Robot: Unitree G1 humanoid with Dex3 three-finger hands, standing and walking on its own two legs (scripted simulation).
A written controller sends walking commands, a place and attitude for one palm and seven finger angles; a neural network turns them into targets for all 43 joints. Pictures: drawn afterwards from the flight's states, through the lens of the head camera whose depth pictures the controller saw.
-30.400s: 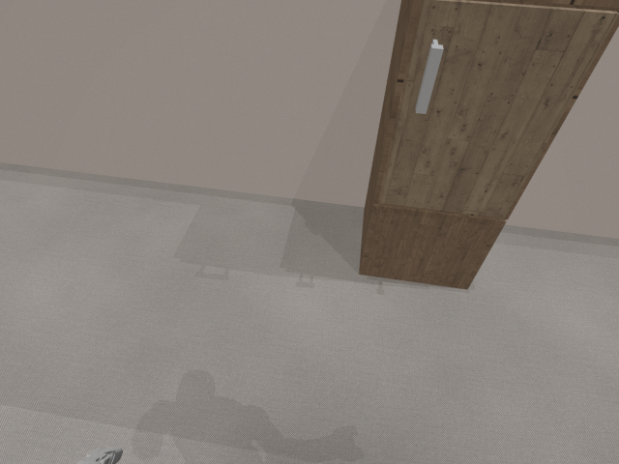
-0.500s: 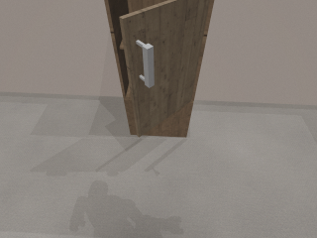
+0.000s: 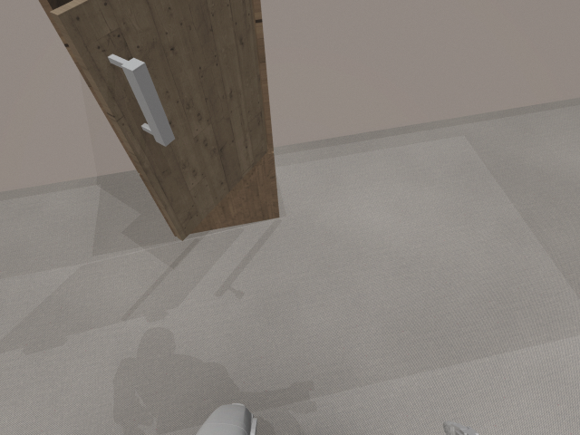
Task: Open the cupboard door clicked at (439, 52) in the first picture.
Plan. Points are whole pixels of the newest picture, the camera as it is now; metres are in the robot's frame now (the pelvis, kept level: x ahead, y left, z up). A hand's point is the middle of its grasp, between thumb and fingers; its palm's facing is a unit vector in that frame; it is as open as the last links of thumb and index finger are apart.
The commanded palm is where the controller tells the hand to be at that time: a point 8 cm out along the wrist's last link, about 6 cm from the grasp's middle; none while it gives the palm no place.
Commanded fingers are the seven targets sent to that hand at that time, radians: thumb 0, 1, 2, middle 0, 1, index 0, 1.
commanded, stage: walk to a spot facing it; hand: left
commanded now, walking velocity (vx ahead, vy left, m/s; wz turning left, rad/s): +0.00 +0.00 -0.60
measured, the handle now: (141, 101) +0.59 +0.31 +0.08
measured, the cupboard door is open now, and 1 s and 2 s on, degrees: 45 45 45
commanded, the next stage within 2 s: none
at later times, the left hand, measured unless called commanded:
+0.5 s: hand (170, 410) +0.15 +0.22 -0.17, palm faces -0.25 -0.92 -0.29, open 7.4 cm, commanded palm none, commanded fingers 0.00 0.90 0.90 -0.20 -0.30 -0.20 -0.30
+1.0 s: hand (250, 366) +0.23 +0.10 -0.17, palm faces -0.58 -0.78 -0.22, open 7.4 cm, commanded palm none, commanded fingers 0.00 0.90 0.90 -0.20 -0.30 -0.20 -0.30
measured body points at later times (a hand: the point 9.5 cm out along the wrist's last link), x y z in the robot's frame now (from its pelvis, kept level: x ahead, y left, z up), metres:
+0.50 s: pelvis -0.01 +0.01 -0.02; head +0.04 +0.00 +0.42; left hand +0.17 +0.27 -0.15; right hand -0.01 -0.26 -0.16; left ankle +0.01 +0.18 -0.74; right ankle -0.03 -0.11 -0.75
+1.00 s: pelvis +0.01 -0.01 -0.02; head +0.04 -0.03 +0.43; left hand +0.26 +0.14 -0.15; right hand -0.13 -0.23 -0.16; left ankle +0.08 +0.14 -0.74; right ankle -0.06 -0.11 -0.75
